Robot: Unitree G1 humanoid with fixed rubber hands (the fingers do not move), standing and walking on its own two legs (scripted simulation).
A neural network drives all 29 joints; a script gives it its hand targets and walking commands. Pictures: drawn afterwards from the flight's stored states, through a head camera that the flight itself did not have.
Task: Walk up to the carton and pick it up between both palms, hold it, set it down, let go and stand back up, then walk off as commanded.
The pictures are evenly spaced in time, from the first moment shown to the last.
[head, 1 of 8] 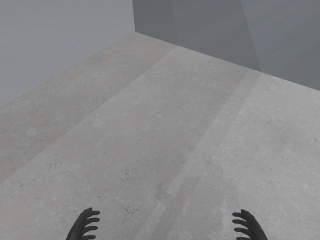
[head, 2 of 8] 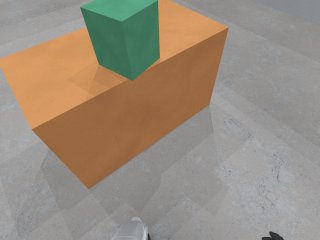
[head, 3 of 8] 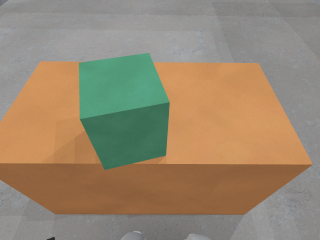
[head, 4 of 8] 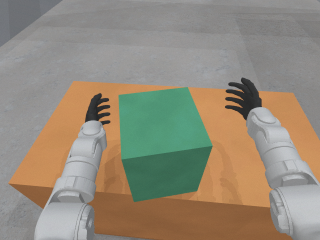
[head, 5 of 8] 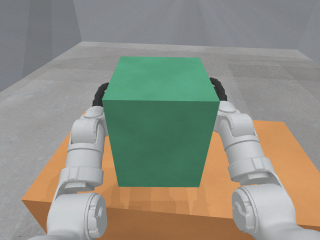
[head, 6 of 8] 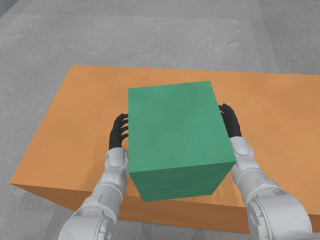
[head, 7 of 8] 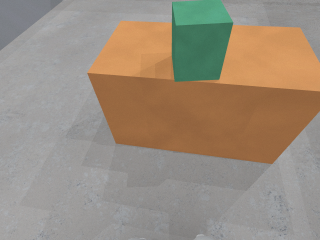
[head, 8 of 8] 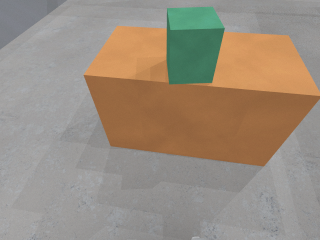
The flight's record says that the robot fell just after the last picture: no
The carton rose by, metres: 0.20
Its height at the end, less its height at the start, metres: +0.00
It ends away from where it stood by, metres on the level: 0.02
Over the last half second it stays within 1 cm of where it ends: yes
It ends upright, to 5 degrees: yes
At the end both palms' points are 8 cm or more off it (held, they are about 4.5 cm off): yes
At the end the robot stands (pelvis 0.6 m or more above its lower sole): yes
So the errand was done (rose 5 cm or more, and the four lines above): yes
